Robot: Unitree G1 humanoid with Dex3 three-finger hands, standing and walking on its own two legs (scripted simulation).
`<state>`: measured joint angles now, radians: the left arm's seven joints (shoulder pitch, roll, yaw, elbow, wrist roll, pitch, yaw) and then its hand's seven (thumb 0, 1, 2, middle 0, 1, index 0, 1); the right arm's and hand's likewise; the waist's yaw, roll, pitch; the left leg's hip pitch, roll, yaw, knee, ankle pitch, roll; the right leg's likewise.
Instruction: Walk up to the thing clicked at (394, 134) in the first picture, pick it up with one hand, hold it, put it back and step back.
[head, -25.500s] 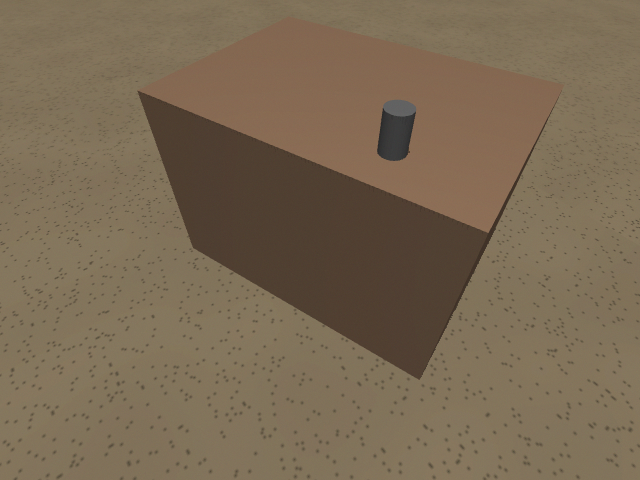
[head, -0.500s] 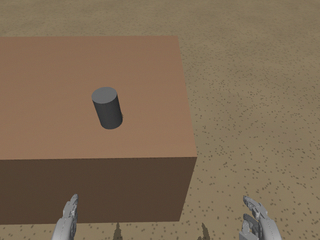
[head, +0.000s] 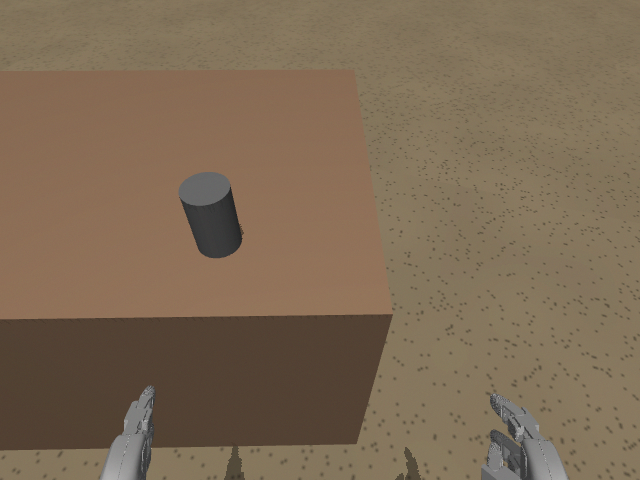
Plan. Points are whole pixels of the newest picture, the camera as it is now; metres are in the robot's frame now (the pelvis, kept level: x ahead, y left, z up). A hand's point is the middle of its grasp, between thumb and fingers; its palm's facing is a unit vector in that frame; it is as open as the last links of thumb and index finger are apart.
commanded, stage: home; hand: left
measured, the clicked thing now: (212, 216) +0.50 +0.19 +0.04
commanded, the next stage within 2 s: stand in 1.46 s
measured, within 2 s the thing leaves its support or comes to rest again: neither
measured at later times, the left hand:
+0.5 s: hand (179, 475) +0.17 +0.18 -0.05, palm faces +0.12 -0.97 -0.23, open 17.6 cm
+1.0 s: hand (176, 477) +0.16 +0.18 -0.05, palm faces +0.13 -0.96 -0.24, open 17.6 cm
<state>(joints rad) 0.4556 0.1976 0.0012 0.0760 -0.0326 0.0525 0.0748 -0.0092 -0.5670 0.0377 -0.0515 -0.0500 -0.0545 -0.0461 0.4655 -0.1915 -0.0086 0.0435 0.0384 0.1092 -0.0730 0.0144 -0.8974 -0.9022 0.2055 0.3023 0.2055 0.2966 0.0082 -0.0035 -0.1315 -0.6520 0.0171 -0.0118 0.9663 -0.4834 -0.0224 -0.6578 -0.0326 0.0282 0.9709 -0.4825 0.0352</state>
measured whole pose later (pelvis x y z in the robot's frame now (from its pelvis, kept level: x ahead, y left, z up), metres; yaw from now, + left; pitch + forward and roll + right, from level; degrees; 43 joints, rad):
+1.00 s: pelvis -0.01 +0.00 +0.00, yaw +0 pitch +9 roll +0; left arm 0.49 0.20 0.00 0.03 -0.02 0.05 0.11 -0.01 -0.58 0.03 -0.05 -0.05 -0.05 -0.05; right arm 0.43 -0.21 0.01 0.11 0.04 0.10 -0.09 0.01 -0.90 -0.90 0.21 0.30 0.21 0.30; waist -0.01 0.00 -0.13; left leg -0.67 0.02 -0.02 1.00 -0.49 -0.02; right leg -0.67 -0.02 0.02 0.99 -0.48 0.03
